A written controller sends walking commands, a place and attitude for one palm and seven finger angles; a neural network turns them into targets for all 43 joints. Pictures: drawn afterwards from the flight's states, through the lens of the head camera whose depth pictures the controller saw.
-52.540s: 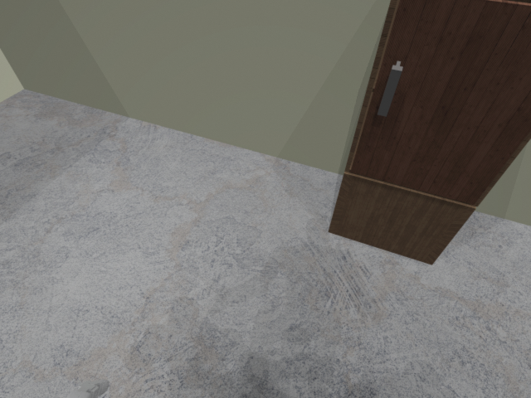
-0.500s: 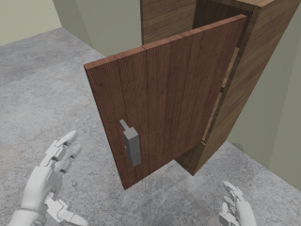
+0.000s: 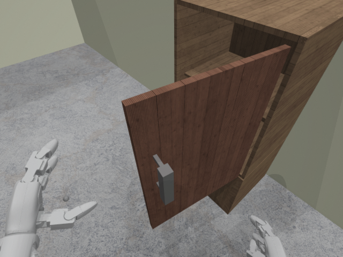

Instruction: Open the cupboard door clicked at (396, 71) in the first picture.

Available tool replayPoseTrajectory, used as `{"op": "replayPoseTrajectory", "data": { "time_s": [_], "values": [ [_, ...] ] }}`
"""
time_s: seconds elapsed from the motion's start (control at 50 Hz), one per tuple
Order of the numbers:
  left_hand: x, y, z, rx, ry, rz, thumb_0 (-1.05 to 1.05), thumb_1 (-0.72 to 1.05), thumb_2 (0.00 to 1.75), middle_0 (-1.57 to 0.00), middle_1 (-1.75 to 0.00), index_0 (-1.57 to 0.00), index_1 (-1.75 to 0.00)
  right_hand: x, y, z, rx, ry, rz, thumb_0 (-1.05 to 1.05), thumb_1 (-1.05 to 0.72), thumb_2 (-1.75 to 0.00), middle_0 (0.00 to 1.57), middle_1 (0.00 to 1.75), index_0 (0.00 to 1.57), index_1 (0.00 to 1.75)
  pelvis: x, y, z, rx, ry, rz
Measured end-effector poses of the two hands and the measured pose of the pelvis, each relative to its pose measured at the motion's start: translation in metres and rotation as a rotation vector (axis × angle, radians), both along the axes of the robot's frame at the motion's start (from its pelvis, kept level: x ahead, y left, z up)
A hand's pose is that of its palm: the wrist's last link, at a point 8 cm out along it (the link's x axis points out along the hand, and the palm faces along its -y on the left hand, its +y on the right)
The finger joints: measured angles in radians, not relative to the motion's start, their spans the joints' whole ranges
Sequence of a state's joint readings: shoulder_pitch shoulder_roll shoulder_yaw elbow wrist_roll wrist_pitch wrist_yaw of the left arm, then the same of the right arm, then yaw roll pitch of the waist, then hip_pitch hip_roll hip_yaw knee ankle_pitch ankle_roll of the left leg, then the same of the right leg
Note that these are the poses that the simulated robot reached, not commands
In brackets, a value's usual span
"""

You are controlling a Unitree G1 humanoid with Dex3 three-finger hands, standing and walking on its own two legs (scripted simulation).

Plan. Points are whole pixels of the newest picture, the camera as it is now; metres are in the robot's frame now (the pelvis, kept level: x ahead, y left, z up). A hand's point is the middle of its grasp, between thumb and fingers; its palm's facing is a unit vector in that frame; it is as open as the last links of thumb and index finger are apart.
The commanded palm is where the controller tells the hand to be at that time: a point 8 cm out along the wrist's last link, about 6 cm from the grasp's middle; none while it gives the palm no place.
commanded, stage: draw the hand back to the body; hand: left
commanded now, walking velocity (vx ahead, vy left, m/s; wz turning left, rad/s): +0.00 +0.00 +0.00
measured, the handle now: (162, 179) +0.30 +0.07 +0.02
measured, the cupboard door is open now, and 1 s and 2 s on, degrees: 80 80 80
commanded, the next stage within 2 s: step back with the hand held close in 0.72 s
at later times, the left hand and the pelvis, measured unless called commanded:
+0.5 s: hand (49, 173) +0.20 +0.24 +0.17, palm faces +0.45 -0.80 -0.41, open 7.8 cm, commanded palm +0.15 +0.28 +0.18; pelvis +0.01 -0.02 +0.01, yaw -1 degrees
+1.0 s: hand (54, 173) +0.21 +0.23 +0.17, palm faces +0.41 -0.79 -0.45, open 7.4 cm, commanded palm +0.14 +0.27 +0.19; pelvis -0.01 -0.03 +0.01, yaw -1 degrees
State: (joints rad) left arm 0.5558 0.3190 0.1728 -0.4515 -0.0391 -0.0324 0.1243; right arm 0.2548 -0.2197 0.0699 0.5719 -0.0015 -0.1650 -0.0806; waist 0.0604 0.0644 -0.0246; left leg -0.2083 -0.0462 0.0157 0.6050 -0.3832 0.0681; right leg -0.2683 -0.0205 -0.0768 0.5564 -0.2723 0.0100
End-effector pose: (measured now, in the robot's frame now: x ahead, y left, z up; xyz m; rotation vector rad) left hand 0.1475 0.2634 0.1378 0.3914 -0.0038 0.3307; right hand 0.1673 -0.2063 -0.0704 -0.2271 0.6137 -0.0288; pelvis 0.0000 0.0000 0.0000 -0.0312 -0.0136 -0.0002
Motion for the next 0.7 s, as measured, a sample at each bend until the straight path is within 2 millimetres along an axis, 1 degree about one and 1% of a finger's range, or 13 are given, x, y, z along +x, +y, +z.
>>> {"op": "replayPoseTrajectory", "data": {
  "time_s": [0.08, 0.14, 0.26, 0.4, 0.44, 0.5, 0.6, 0.7],
  "values": [
    [0.006, 0.005, 0.015, 0.034, -0.035, 0.012, 0.00, 0.15, 0.58, -0.18, -0.31, -0.18, -0.30, 0.003, -0.001, 0.000, 0.008, 0.015, -0.001, 0.02, -0.90, -0.90, 0.20, 0.30, 0.21, 0.30, 0.004, 0.000, 0.004, 0.004, -0.014, -0.006],
    [0.009, 0.009, 0.021, 0.052, -0.048, 0.024, 0.00, 0.25, 0.63, -0.18, -0.31, -0.18, -0.31, 0.005, -0.004, 0.002, 0.009, 0.025, -0.007, 0.02, -0.90, -0.90, 0.20, 0.30, 0.21, 0.30, 0.006, -0.002, 0.007, 0.006, -0.023, -0.011],
    [0.013, 0.017, 0.032, 0.074, -0.074, 0.061, 0.01, 0.46, 0.72, -0.19, -0.31, -0.19, -0.31, 0.011, -0.015, 0.006, -0.006, 0.033, -0.014, 0.02, -0.90, -0.90, 0.20, 0.30, 0.21, 0.30, 0.009, -0.008, 0.010, 0.007, -0.037, -0.014],
    [0.013, 0.018, 0.053, 0.117, -0.145, 0.085, 0.01, 0.70, 0.82, -0.20, -0.31, -0.20, -0.31, 0.018, -0.027, 0.008, -0.014, 0.030, -0.020, 0.02, -0.90, -0.90, 0.20, 0.30, 0.20, 0.30, 0.011, -0.015, 0.012, 0.009, -0.047, -0.014],
    [0.013, 0.018, 0.053, 0.115, -0.147, 0.092, 0.01, 0.75, 0.84, -0.20, -0.31, -0.20, -0.31, 0.019, -0.030, 0.008, -0.010, 0.033, -0.024, 0.02, -0.91, -0.90, 0.20, 0.30, 0.20, 0.30, 0.011, -0.017, 0.013, 0.010, -0.049, -0.016],
    [0.014, 0.015, 0.048, 0.096, -0.127, 0.094, 0.01, 0.81, 0.87, -0.20, -0.31, -0.21, -0.31, 0.018, -0.033, 0.008, -0.007, 0.039, -0.026, 0.02, -0.91, -0.90, 0.20, 0.30, 0.20, 0.30, 0.010, -0.019, 0.013, 0.011, -0.051, -0.017],
    [0.014, 0.005, 0.039, 0.071, -0.092, 0.078, 0.02, 0.86, 0.89, -0.21, -0.31, -0.21, -0.31, 0.015, -0.038, 0.006, -0.007, 0.049, -0.031, 0.02, -0.91, -0.90, 0.20, 0.30, 0.20, 0.30, 0.009, -0.024, 0.014, 0.013, -0.053, -0.019],
    [0.011, 0.001, 0.042, 0.082, -0.104, 0.070, 0.02, 0.88, 0.90, -0.21, -0.31, -0.21, -0.31, 0.011, -0.041, 0.006, -0.006, 0.047, -0.036, 0.02, -0.91, -0.90, 0.20, 0.30, 0.20, 0.30, 0.008, -0.028, 0.014, 0.013, -0.061, -0.020]
  ]
}}
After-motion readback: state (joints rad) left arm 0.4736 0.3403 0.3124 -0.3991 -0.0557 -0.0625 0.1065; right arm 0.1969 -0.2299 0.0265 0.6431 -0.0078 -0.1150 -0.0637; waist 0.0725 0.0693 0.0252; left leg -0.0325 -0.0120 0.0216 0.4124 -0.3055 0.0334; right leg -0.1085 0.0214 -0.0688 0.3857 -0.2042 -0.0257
